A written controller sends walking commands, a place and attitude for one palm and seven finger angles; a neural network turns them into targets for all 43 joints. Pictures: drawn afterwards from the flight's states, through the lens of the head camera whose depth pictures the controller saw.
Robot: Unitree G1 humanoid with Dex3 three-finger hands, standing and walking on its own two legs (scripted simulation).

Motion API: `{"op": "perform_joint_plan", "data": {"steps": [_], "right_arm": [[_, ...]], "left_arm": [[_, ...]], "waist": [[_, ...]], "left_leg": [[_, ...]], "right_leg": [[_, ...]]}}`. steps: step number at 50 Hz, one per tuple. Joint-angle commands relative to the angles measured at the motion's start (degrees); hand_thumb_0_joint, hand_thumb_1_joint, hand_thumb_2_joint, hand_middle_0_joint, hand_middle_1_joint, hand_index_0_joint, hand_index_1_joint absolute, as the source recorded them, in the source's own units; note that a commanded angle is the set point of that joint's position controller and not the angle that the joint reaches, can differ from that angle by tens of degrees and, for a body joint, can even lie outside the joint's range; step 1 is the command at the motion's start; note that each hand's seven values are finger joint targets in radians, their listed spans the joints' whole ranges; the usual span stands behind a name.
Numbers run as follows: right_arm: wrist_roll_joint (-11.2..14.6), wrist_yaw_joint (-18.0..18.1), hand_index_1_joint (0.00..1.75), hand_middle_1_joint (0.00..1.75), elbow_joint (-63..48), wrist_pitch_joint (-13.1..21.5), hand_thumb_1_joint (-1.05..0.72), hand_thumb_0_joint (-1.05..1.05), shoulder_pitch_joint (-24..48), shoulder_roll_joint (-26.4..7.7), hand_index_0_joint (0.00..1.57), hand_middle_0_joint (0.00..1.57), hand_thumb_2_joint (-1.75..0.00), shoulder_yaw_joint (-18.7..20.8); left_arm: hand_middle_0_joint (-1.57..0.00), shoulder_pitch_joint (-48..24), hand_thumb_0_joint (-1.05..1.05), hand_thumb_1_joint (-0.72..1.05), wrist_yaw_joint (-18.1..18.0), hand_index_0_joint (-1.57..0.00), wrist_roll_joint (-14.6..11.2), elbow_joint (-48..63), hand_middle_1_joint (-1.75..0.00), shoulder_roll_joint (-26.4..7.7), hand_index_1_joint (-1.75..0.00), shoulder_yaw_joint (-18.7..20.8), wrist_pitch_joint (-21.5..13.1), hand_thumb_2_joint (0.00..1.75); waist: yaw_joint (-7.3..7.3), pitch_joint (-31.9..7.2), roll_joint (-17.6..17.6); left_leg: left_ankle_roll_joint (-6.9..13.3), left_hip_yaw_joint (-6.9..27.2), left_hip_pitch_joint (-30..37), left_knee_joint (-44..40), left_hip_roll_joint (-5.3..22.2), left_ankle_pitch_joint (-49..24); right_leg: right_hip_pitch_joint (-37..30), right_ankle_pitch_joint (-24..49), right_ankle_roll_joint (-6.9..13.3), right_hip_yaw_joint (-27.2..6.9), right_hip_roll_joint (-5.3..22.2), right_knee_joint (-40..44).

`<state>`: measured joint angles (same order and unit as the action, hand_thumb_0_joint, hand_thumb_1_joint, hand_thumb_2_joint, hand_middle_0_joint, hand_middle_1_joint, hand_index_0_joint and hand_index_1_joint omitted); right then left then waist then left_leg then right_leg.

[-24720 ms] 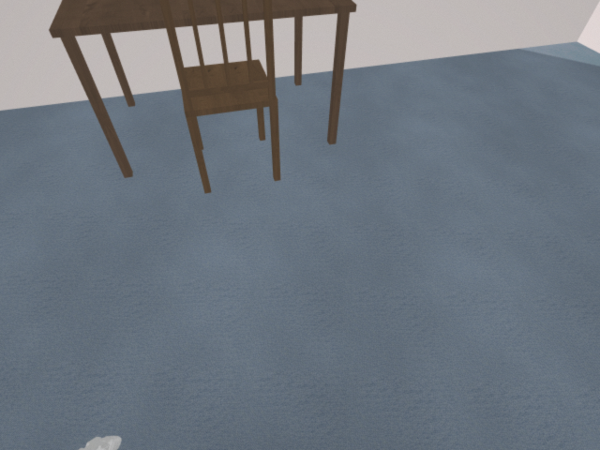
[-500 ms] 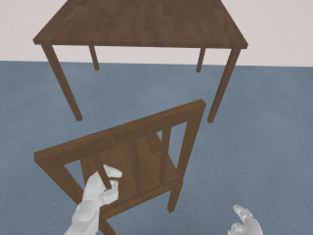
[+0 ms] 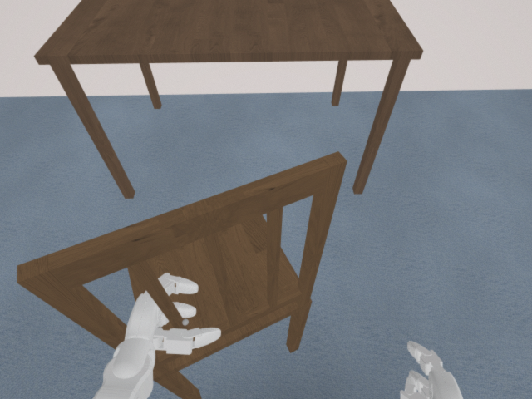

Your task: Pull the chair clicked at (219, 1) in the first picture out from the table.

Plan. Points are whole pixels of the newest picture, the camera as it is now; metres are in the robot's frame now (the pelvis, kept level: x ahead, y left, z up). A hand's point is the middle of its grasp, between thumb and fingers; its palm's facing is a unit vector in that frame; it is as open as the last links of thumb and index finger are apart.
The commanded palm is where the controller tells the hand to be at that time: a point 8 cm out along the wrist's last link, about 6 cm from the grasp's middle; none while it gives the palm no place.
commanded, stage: open the thumb and straighten the fingers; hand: left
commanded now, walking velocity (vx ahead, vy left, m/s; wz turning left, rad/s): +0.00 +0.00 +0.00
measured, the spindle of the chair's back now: (224, 287) +0.30 +0.08 -0.03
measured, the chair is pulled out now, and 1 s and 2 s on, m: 0.57 0.57 0.57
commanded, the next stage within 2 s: draw the fingers out of the gap in 0.42 s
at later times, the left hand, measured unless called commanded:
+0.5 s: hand (185, 322) +0.25 +0.14 -0.05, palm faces +0.01 -0.99 -0.13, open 17.3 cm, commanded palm +0.23 +0.19 -0.03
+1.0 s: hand (178, 372) +0.18 +0.13 -0.05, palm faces +0.04 -0.99 -0.13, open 17.5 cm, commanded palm +0.15 +0.18 -0.03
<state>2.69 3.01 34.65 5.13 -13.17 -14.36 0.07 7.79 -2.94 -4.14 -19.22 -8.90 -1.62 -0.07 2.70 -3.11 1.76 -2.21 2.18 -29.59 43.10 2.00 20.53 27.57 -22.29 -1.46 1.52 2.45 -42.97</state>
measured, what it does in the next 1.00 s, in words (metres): stands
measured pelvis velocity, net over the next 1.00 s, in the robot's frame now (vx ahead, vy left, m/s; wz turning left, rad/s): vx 0.01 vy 0.00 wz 0.02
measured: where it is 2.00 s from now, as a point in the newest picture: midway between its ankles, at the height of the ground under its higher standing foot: outside the picture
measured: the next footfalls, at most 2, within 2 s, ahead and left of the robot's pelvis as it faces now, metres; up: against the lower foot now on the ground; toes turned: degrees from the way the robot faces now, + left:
none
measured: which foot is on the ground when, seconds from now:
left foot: down 0.00-1.00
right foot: down 0.00-1.00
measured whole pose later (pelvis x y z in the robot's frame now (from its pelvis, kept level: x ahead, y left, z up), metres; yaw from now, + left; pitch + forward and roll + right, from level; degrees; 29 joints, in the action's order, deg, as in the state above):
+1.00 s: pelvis +0.01 +0.00 -0.03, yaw +1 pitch +10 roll -1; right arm 1.9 5.2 26.6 6.0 -14.5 -12.6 -0.9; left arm 33.0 -4.8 -2.2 9.7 -8.5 -6.5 9.0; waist 2.0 -8.0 2.5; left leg -2.0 4.0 -38.3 54.7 1.5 27.0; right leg 34.7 -28.6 -1.8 2.9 3.0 -53.0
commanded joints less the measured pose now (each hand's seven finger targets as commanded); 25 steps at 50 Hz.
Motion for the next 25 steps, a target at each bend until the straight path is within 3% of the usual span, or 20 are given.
{"op": "perform_joint_plan", "data": {"steps": [1, 7, 9, 10, 13, 14, 19, 21, 24, 25], "right_arm": [[-0.29, 1.0, 0.3, 0.3, -9.91, 3.99, -0.9, 0.0, 3.58, -7.12, 0.2, 0.2, -0.9, 2.23], [-0.65, 1.57, 0.3, 0.3, -11.07, 4.36, -0.9, 0.0, 2.19, -7.18, 0.2, 0.2, -0.9, 2.13], [-0.61, 1.76, 0.3, 0.3, -11.46, 4.3, -0.9, 0.0, 2.34, -7.25, 0.2, 0.2, -0.9, 2.1], [-0.65, 1.73, 0.3, 0.3, -11.8, 4.38, -0.9, 0.0, 2.23, -6.89, 0.2, 0.2, -0.9, 1.77], [-0.8, 1.74, 0.3, 0.3, -12.46, 4.55, -0.9, 0.0, 1.67, -6.67, 0.2, 0.2, -0.9, 1.94], [-0.77, 1.82, 0.3, 0.3, -12.54, 4.45, -0.9, 0.0, 1.74, -6.96, 0.2, 0.2, -0.9, 1.94], [-0.8, 2.01, 0.3, 0.3, -13.16, 3.79, -0.9, 0.0, 1.58, -6.93, 0.2, 0.2, -0.9, 1.88], [-0.92, 1.9, 0.3, 0.3, -13.82, 3.79, -0.9, 0.0, 1.46, -6.47, 0.2, 0.2, -0.9, 1.82], [-0.95, 2.12, 0.3, 0.3, -13.81, 3.35, -0.9, 0.0, 1.48, -6.73, 0.2, 0.2, -0.9, 1.84], [-0.87, 2.12, 0.3, 0.3, -13.99, 3.15, -0.9, 0.0, 1.3, -6.79, 0.2, 0.2, -0.9, 1.74]], "left_arm": [[-0.32, -6.79, 0.0, -0.55, -0.56, -0.32, -0.31, 14.86, -0.94, -6.06, -0.94, 3.17, -0.23, 0.2], [-0.18, -1.28, 0.0, -0.55, -0.12, -0.18, -0.89, 17.76, -0.51, -6.83, -0.51, 4.73, 2.43, 0.2], [-0.13, -0.56, 0.0, -0.55, 0.23, -0.13, -0.5, 18.74, -0.36, -8.16, -0.36, 5.55, 3.06, 0.2], [-0.1, -2.53, 0.0, -0.55, 0.41, -0.1, -0.42, 20.9, -0.29, -5.08, -0.29, 1.97, 3.21, 0.2], [-0.02, 1.01, 0.0, -0.55, 0.04, -0.02, -0.31, 22.24, -0.07, -5.64, -0.07, 3.02, 3.97, 0.2], [0.0, 2.44, 0.0, -0.55, 0.0, 0.0, -0.28, 21.98, 0.0, -6.5, 0.0, 3.63, 4.51, 0.2], [0.0, 4.16, 0.0, -0.55, 0.09, 0.0, -0.29, 22.94, 0.0, -7.2, 0.0, 4.2, 5.4, 0.2], [0.0, 5.71, 0.0, -0.55, -0.05, 0.0, -0.02, 25.22, 0.0, -5.88, 0.0, 2.84, 5.53, 0.2], [0.0, 5.53, 0.0, -0.55, -0.68, 0.0, -0.01, 25.02, 0.0, -7.67, 0.0, 4.54, 6.15, 0.2], [0.0, 4.83, 0.0, -0.55, -0.79, 0.0, 0.15, 26.31, 0.0, -7.5, 0.0, 4.08, 6.07, 0.2]], "waist": [[0.01, -13.53, -2.27], [0.05, -14.11, -5.17], [-0.27, -12.93, -2.62], [0.75, -13.39, -2.65], [-0.03, -14.75, -1.11], [-0.08, -14.36, -2.46], [-0.07, -13.29, -3.21], [-0.28, -14.51, -0.96], [-0.29, -13.56, -2.5], [-0.04, -13.85, -1.25]], "left_leg": [[3.39, -2.01, 5.46, -2.91, -0.71, -11.23], [3.43, -2.3, 3.25, -0.13, -1.04, -13.81], [3.43, -2.39, 2.67, 0.35, -1.1, -13.89], [3.55, -2.36, 3.4, 0.73, -1.27, -14.18], [3.39, -2.23, 3.82, 1.66, -1.24, -16.02], [3.41, -1.99, 3.04, 1.76, -1.13, -16.34], [3.44, -1.9, 1.81, 2.33, -1.24, -15.6], [3.4, -2.15, 2.83, 2.43, -1.37, -16.07], [3.37, -1.65, 1.52, 2.51, -1.26, -15.44], [3.35, -1.76, 2.07, 2.33, -1.32, -15.14]], "right_leg": [[-2.46, 14.47, 1.37, 2.54, -0.15, 3.63], [-2.46, 19.25, 0.89, 2.56, -0.13, 1.71], [-1.83, 18.97, 1.13, 2.37, -0.01, 1.53], [-1.32, 19.35, 0.97, 2.48, 0.0, 1.29], [-1.36, 20.76, 1.14, 2.66, 0.01, 0.38], [-1.7, 21.23, 1.26, 2.83, 0.0, 0.38], [-0.98, 20.94, 1.16, 2.82, -0.05, 0.04], [-1.0, 20.79, 1.16, 2.9, -0.05, -0.38], [-0.71, 19.99, 1.3, 2.95, -0.18, -0.28], [-0.2, 19.23, 1.25, 2.96, -0.24, -0.41]]}}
